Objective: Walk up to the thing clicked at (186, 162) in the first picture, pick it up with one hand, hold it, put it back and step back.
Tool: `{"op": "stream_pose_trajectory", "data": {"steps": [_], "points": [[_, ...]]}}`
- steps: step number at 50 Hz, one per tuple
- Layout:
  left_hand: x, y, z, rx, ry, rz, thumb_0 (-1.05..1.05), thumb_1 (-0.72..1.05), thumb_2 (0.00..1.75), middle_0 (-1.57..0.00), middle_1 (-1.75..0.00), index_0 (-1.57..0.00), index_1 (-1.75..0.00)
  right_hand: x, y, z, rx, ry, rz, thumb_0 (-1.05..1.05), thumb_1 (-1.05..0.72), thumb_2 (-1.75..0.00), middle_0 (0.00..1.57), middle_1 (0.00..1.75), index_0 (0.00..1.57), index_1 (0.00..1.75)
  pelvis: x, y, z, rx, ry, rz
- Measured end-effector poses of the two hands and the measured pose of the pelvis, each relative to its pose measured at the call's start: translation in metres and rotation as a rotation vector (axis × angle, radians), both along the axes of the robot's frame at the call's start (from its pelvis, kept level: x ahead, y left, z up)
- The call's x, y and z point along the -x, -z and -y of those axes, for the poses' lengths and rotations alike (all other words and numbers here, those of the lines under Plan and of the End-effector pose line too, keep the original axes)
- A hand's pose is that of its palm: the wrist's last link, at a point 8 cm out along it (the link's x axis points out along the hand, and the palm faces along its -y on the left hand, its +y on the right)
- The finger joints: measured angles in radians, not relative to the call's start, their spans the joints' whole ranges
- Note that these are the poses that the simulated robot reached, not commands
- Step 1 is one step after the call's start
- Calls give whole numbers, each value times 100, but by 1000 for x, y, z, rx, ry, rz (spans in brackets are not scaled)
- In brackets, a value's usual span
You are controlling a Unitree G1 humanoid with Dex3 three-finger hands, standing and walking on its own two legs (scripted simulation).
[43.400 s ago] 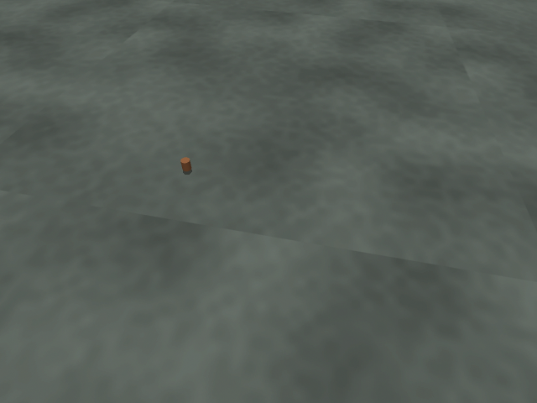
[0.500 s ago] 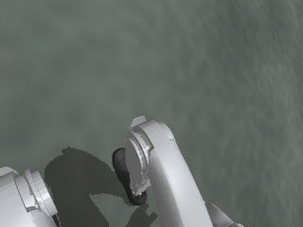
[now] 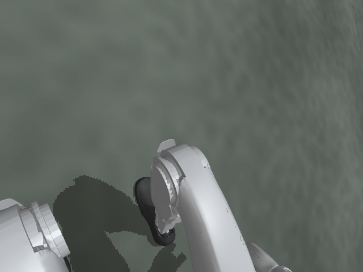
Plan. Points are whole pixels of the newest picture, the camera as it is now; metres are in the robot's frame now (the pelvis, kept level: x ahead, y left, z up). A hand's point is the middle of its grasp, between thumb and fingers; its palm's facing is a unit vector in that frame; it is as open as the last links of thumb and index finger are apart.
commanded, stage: open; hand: left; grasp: from above
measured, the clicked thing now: out of the picture +0.48 +0.35 -0.28
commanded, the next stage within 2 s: withdraw in 0.36 s
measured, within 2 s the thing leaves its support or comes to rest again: neither
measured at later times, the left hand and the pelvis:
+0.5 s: hand out of the picture +0.47 +0.34 -0.25, palm faces -0.45 -0.17 -0.88, open 13.4 cm; pelvis +0.00 +0.00 +0.00, yaw +0 degrees
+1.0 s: hand out of the picture +0.47 +0.38 -0.09, palm faces -0.42 -0.12 -0.90, open 13.9 cm; pelvis +0.00 +0.00 +0.04, yaw +5 degrees
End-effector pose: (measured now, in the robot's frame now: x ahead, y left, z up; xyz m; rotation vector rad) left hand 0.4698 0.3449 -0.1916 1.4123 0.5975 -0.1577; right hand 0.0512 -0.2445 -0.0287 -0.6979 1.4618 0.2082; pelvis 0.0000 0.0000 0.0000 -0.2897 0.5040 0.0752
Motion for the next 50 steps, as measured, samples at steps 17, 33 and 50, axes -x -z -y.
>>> {"op": "stream_pose_trajectory", "data": {"steps": [17,33,50], "points": [[-2,-1,0,-8,4,7,0,-34,85,-17,-101,-20,-97,5,1,-1,-4,6,-8,0,-90,-90,20,30,20,30,1,0,0,1,2,1],[-11,-18,-12,-22,-30,62,0,-48,97,-10,-104,-11,-102,4,-2,2,5,25,-11,0,-91,-90,20,30,20,30,-2,-1,0,0,0,-19],[-7,-156,-36,-75,-28,26,0,-50,100,-11,-98,-11,-99,-36,-4,23,-9,141,83,0,-91,-91,20,30,20,30,3,-38,4,-54,-57,-97]]}}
